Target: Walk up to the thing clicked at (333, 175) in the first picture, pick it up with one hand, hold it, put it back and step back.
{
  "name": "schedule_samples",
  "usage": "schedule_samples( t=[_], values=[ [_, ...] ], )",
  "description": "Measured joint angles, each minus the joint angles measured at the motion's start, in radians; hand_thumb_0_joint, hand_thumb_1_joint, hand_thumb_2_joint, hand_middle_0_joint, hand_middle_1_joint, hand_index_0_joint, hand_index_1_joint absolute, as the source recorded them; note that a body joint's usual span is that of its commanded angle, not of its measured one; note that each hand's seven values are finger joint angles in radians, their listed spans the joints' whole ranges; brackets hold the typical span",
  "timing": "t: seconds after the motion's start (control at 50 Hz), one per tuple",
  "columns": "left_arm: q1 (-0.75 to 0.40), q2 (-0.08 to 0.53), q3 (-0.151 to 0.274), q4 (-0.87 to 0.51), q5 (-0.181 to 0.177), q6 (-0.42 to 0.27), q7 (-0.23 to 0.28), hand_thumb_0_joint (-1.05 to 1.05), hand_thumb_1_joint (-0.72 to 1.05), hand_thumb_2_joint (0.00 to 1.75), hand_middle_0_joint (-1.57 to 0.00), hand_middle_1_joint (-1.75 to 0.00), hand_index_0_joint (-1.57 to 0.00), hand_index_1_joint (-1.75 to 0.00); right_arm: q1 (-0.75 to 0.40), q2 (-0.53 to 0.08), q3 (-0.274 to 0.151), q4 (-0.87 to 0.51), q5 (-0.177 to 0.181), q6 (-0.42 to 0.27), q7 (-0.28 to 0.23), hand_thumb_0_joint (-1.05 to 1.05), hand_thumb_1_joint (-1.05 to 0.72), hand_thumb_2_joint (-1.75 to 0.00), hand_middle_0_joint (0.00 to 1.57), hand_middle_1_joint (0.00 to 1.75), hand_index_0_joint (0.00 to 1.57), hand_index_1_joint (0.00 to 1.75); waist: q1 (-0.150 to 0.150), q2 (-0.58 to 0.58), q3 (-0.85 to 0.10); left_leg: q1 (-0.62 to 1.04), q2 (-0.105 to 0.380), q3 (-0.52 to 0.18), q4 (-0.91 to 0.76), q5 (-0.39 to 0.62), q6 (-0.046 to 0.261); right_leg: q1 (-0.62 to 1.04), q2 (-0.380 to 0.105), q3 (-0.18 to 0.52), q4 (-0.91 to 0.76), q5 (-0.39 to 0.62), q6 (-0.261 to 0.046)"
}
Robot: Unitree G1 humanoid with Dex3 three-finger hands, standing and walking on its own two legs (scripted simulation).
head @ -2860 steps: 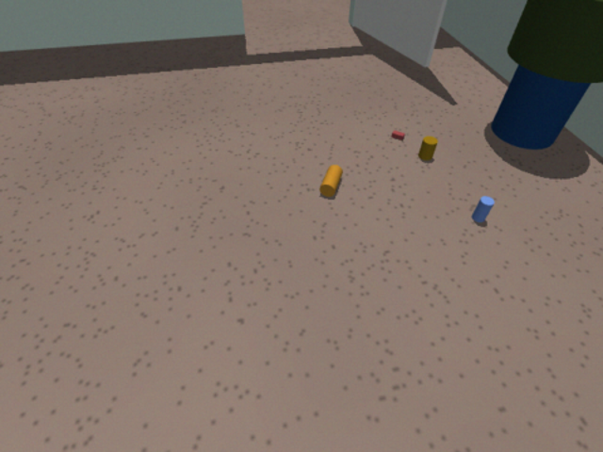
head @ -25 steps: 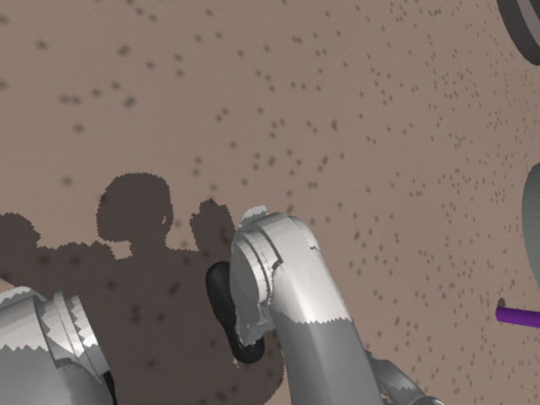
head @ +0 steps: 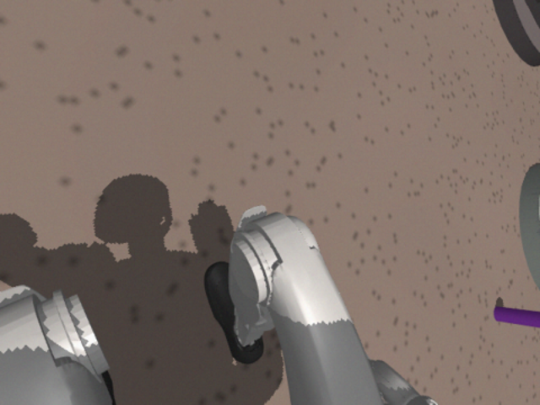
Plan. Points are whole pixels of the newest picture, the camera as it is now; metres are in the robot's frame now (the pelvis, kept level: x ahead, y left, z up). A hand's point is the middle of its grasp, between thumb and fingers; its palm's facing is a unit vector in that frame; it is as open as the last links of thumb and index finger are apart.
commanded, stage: close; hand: left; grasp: from above
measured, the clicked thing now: out of the picture +0.47 +0.38 -0.27
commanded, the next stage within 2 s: settle in 0.18 s
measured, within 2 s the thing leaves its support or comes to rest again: leaves its support in 0.60 s
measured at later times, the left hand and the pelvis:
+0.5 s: hand out of the picture +0.47 +0.36 -0.23, palm faces -0.44 -0.13 -0.89, open 10.5 cm; pelvis +0.00 +0.00 +0.00, yaw +0 degrees
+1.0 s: hand out of the picture +0.46 +0.38 -0.14, palm faces -0.44 -0.09 -0.89, open 10.2 cm; pelvis +0.00 +0.00 +0.02, yaw +3 degrees
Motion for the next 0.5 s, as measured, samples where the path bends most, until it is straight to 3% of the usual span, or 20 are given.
schedule_samples(
  t=[0.5],
  values=[
    [0.013, -0.02, 0.021, -0.055, -0.008, 0.02, -0.044, 0.0, -0.04, 0.54, -0.59, -0.63, -0.62, -0.61, 0.015, -0.01, -0.027, -0.006, 0.012, 0.009, -0.008, 0.0, -0.91, -0.9, 0.2, 0.3, 0.2, 0.3, 0.01, 0.012, -0.01, -0.006, -0.001, 0.003, -0.009, -0.003, 0.0, -0.006, -0.004, 0.0, -0.007, -0.005, -0.005]
  ],
)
